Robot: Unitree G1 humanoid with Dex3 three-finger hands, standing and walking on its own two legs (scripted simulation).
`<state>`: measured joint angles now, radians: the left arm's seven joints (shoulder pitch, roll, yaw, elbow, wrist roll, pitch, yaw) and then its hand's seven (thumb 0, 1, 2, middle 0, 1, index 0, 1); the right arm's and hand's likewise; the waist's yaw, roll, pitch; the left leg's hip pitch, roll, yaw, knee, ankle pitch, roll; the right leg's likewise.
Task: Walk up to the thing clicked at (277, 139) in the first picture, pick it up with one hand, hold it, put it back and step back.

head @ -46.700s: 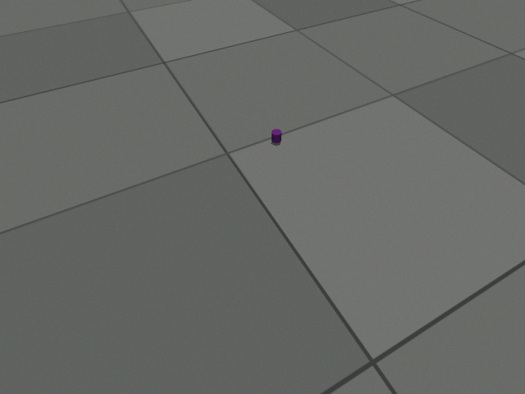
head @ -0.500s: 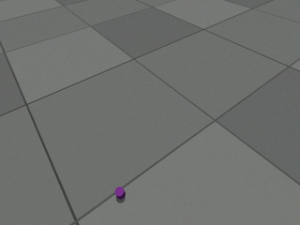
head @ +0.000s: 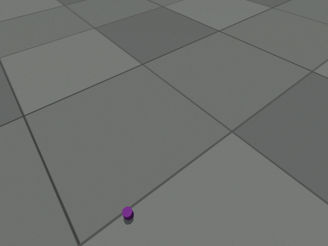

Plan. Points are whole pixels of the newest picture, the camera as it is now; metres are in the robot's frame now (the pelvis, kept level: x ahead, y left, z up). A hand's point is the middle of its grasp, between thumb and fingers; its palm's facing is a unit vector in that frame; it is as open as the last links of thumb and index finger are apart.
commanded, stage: stand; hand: left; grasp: from above
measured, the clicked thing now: (128, 213) +0.44 +0.26 -0.75
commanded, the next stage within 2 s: step back in 0.74 s
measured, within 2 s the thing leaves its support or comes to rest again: neither
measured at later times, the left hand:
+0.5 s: hand out of the picture +0.07 +0.25 -0.16, palm faces +0.00 -0.94 -0.34, open 7.4 cm
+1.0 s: hand out of the picture +0.09 +0.29 -0.17, palm faces -0.04 -0.92 -0.38, open 7.4 cm
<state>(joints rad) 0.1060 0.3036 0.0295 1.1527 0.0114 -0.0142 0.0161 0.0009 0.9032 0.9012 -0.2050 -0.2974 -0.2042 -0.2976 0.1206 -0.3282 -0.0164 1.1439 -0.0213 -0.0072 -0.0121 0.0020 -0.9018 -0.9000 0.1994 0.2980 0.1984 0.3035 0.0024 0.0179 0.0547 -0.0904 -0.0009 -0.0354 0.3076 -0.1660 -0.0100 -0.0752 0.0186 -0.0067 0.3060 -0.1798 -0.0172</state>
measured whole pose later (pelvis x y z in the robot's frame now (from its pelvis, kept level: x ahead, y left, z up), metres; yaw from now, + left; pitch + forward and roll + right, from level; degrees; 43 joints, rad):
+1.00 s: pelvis -0.03 +0.03 -0.01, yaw -1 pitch +0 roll +0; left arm 0.06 0.39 0.06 0.97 0.02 0.02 0.02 0.00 0.90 0.90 -0.21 -0.30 -0.21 -0.30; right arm 0.09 -0.39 -0.05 0.99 -0.01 0.04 0.01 0.00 -0.90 -0.90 0.20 0.30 0.20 0.30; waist 0.00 -0.03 0.16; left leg -0.30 -0.05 -0.03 0.73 -0.42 0.03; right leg -0.27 -0.01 0.03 0.51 -0.23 0.00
